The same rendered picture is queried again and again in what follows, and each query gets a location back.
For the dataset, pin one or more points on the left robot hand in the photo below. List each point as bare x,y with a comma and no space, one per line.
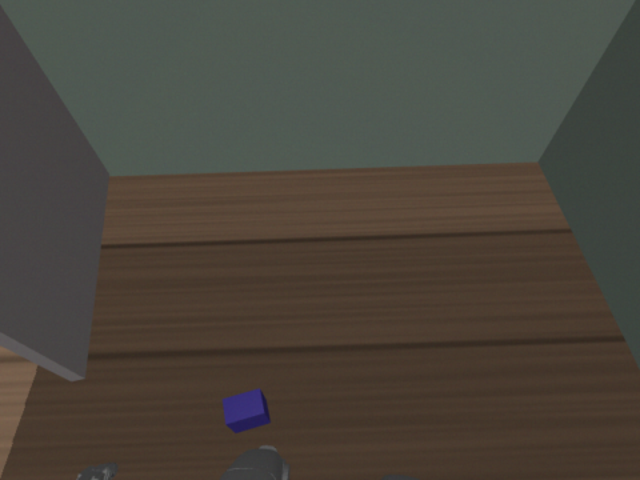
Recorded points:
105,471

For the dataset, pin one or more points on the carton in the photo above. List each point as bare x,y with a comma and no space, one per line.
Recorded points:
246,411

